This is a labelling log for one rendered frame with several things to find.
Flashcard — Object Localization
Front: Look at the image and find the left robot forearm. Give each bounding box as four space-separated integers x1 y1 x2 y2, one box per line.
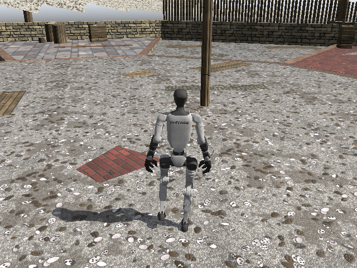
146 135 158 160

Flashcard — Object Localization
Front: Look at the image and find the right robot forearm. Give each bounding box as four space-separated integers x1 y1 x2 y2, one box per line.
200 137 211 161

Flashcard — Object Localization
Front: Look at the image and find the robot right hand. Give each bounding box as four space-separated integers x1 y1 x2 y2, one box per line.
199 160 211 174

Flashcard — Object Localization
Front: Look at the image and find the robot left hand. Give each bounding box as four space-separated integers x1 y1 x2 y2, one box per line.
144 159 157 173

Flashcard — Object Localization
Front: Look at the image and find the robot left foot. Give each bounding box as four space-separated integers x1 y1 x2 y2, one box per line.
157 211 166 221

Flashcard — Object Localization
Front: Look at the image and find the robot right upper arm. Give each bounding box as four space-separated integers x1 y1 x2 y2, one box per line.
191 113 206 145

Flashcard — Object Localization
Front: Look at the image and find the left robot shin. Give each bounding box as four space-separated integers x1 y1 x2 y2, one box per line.
159 176 167 214

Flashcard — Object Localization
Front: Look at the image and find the robot left upper arm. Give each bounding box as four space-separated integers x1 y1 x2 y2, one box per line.
153 112 168 143

